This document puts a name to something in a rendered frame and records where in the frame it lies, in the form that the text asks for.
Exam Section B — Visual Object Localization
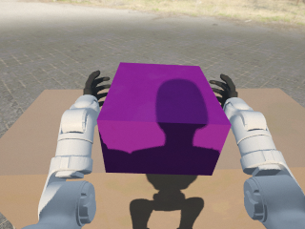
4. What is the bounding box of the left robot upper arm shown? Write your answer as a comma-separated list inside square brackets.
[21, 180, 96, 229]

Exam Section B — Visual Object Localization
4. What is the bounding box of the carton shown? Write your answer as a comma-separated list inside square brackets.
[96, 62, 232, 176]

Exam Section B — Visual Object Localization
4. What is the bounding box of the pedestal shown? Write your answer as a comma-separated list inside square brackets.
[0, 88, 305, 229]

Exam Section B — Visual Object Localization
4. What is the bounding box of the right robot hand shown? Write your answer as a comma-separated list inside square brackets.
[209, 73, 238, 109]

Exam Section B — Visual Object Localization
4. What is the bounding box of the right robot upper arm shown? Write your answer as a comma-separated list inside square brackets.
[243, 175, 305, 229]

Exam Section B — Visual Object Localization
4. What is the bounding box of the robot right forearm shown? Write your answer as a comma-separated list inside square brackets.
[223, 97, 305, 200]

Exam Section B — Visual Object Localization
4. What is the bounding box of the left robot hand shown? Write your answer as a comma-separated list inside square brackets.
[83, 70, 111, 107]

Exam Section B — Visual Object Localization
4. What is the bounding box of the robot left forearm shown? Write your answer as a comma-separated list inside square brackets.
[38, 94, 100, 220]

